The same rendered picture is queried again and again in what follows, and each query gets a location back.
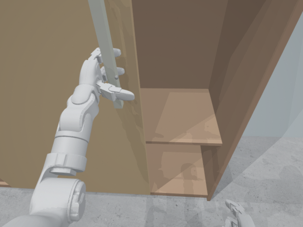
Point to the handle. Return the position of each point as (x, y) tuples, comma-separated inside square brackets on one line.
[(99, 16)]

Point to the robot left upper arm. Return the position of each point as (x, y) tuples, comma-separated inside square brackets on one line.
[(57, 202)]

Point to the right robot hand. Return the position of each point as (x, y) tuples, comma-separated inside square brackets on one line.
[(243, 219)]

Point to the robot left forearm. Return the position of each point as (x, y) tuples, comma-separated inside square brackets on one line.
[(68, 153)]

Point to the left robot hand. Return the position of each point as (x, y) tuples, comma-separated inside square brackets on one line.
[(93, 75)]

